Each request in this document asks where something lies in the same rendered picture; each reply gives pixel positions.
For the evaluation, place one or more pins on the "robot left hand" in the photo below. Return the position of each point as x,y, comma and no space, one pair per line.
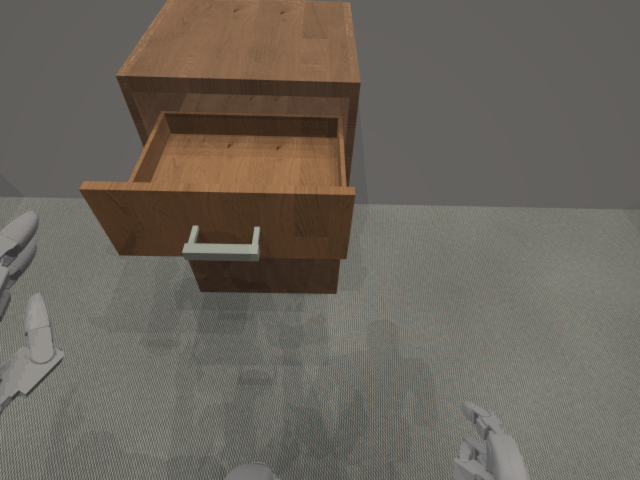
27,368

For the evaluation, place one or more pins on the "robot right hand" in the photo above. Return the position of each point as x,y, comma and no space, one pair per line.
501,459

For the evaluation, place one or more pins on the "handle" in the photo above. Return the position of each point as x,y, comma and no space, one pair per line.
221,252

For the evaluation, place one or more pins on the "drawer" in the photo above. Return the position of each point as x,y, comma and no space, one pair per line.
228,173

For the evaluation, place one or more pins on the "cabinet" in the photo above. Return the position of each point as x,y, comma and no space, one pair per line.
249,56

